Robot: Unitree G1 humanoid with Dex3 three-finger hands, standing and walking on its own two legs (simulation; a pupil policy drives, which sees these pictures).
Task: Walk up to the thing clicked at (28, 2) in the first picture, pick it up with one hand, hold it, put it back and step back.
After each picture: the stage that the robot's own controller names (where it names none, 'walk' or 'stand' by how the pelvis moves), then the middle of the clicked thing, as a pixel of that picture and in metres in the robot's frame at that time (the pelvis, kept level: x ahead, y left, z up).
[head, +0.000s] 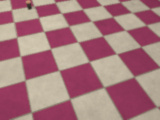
stand; (29, 5) +2.24 +0.71 -0.72
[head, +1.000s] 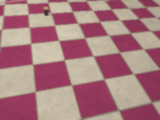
walk; (46, 11) +2.15 +0.41 -0.71
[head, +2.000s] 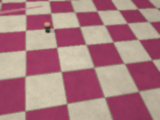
walk; (47, 27) +1.58 +0.33 -0.71
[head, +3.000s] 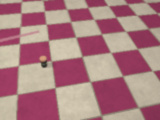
walk; (43, 62) +1.11 +0.31 -0.72
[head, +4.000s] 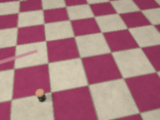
walk; (41, 95) +0.68 +0.32 -0.70
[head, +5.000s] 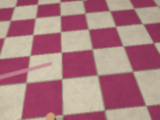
walk; (51, 119) +0.46 +0.28 -0.71
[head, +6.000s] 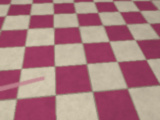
stand; out of the picture +0.36 +0.23 -0.72
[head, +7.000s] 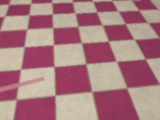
stand; out of the picture +0.36 +0.23 -0.73
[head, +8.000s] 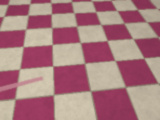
stand; out of the picture +0.37 +0.25 -0.73
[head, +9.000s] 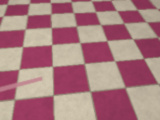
stand; out of the picture +0.36 +0.25 -0.73
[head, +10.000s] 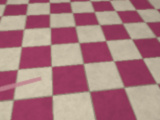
go down; out of the picture +0.36 +0.25 -0.73
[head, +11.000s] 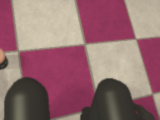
go down; out of the picture +0.43 +0.30 -0.31
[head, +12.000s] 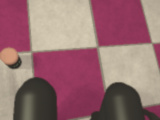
approach; (11, 59) +0.41 +0.30 -0.30
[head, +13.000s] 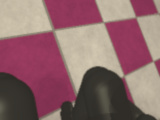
close in; out of the picture +0.39 +0.34 -0.22
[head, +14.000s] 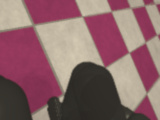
close; out of the picture +0.39 +0.34 -0.22
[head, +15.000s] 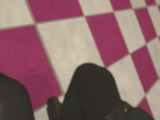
lift; out of the picture +0.37 +0.33 -0.23
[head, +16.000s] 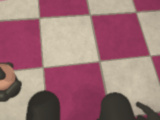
lift; (5, 82) +0.32 +0.24 -0.04
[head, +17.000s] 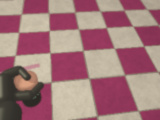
hold; (29, 89) +0.33 +0.17 +0.01
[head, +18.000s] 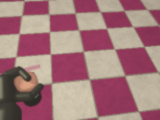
hold; (29, 89) +0.33 +0.17 +0.01
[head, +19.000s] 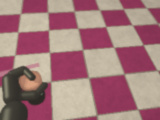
crouch; (33, 88) +0.34 +0.16 +0.00
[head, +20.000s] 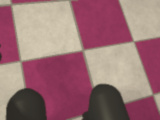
crouch; out of the picture +0.44 +0.27 -0.10
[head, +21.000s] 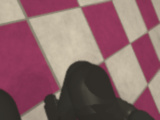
lower; out of the picture +0.40 +0.35 -0.23
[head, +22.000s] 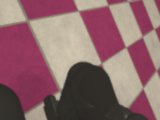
lower; out of the picture +0.40 +0.35 -0.22
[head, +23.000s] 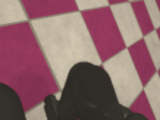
lower; out of the picture +0.40 +0.35 -0.23
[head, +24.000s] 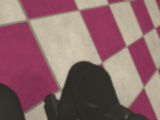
lower; out of the picture +0.40 +0.35 -0.22
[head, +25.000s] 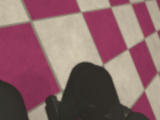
open; out of the picture +0.40 +0.34 -0.23
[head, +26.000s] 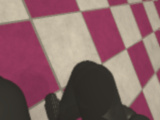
rise; out of the picture +0.39 +0.33 -0.23
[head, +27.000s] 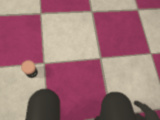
walk; (30, 69) +0.45 +0.26 -0.40
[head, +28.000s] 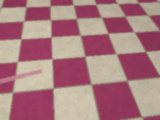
stand; out of the picture +0.38 +0.22 -0.66
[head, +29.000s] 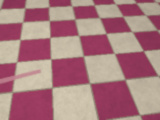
stand; out of the picture +0.39 +0.23 -0.67
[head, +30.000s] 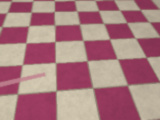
stand; out of the picture +0.39 +0.22 -0.71
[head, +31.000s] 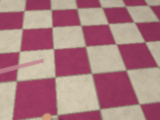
walk; out of the picture +0.42 +0.20 -0.70
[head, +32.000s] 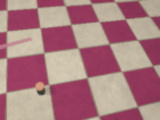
walk; (40, 89) +0.61 +0.25 -0.70
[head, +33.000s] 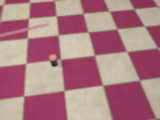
walk; (53, 60) +0.94 +0.27 -0.70
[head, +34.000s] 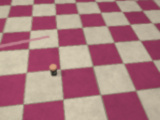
stand; (53, 70) +0.98 +0.24 -0.72
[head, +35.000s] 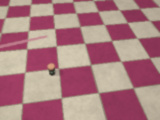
stand; (51, 69) +1.00 +0.26 -0.73
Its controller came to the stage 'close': yes
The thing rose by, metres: 0.72
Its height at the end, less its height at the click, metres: +0.00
